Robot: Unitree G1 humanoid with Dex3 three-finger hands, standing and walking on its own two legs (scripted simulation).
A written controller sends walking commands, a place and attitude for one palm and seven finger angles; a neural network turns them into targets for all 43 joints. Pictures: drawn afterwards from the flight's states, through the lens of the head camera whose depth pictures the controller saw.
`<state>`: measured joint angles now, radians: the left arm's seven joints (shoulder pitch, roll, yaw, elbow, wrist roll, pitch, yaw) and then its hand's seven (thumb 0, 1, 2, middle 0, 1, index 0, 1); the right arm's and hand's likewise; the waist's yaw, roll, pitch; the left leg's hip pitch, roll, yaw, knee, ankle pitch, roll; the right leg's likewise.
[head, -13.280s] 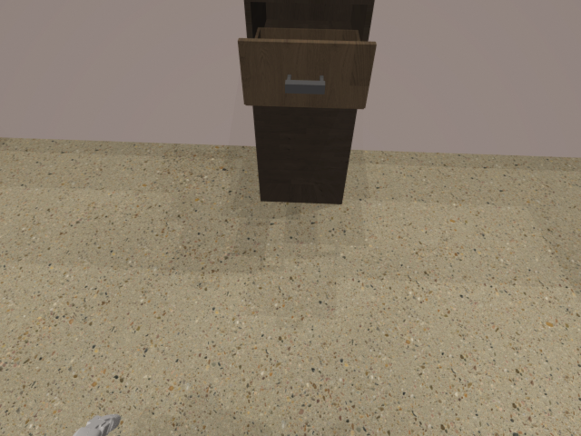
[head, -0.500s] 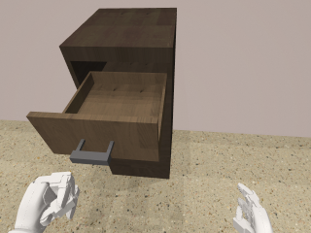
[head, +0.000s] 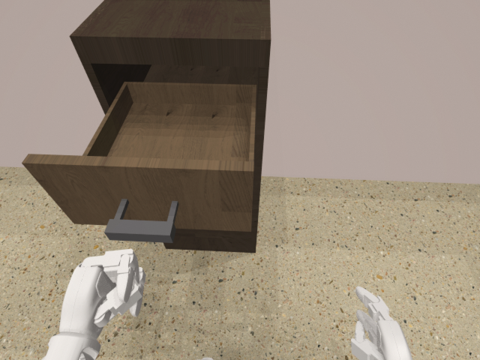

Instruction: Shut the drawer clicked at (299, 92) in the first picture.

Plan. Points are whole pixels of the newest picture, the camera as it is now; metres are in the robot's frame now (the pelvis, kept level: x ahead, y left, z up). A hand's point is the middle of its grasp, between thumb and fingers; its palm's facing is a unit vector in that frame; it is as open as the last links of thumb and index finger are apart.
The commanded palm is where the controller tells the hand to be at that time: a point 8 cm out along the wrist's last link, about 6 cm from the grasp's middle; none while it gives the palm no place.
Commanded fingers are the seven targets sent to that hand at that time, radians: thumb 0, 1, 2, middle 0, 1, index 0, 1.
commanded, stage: bring the fist close to the handle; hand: left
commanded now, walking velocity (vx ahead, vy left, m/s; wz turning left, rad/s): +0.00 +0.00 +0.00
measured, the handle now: (145, 218) +0.33 +0.18 +0.06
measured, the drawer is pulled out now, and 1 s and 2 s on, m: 0.29 0.29 0.16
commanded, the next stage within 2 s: push the drawer shut in 0.56 s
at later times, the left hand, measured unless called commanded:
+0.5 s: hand (148, 284) +0.22 +0.15 +0.06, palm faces +0.00 -1.00 -0.05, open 3.2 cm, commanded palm +0.19 +0.21 +0.06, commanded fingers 0.00 0.90 0.90 -1.40 -1.60 -1.40 -1.60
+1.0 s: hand (152, 264) +0.25 +0.15 +0.06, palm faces -0.01 -1.00 -0.07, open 3.1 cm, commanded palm +0.23 +0.21 +0.06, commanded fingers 0.00 0.90 0.90 -1.40 -1.60 -1.40 -1.60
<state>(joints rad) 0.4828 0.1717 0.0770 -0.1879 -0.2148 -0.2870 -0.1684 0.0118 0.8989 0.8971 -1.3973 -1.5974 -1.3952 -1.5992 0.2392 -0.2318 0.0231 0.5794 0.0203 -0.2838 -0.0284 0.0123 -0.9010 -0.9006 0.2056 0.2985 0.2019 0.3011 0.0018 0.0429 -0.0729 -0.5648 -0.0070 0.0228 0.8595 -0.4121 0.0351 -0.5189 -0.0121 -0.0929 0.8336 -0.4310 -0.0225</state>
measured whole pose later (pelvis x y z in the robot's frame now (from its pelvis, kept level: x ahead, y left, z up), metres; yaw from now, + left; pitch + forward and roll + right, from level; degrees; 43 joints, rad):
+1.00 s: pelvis +0.00 -0.02 -0.01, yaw +0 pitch +10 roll -1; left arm 0.30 0.22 0.12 -0.01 -0.24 -0.32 -0.18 0.00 0.84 0.89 -1.40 -1.60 -1.40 -1.60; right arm 0.25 -0.26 0.03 0.56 0.03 -0.17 -0.04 0.01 -0.90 -0.90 0.21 0.30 0.20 0.30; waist -0.02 0.04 -0.10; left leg -0.66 0.01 0.01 0.93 -0.45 0.01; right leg -0.61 0.01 -0.11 0.90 -0.47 -0.05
